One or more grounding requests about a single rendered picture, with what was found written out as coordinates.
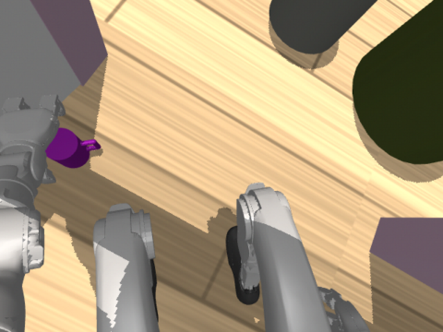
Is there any left robot arm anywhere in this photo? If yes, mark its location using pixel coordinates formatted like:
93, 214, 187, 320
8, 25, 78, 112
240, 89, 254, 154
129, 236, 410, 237
0, 140, 46, 332

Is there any right robot foot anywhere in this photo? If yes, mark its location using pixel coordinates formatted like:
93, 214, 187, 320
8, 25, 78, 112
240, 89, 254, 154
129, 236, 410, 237
226, 226, 260, 305

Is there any right robot hand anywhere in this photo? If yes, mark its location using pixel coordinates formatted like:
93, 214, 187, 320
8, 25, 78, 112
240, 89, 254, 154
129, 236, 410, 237
318, 286, 370, 332

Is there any left robot hand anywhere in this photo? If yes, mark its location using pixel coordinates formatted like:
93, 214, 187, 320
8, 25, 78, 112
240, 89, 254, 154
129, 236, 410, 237
0, 94, 66, 184

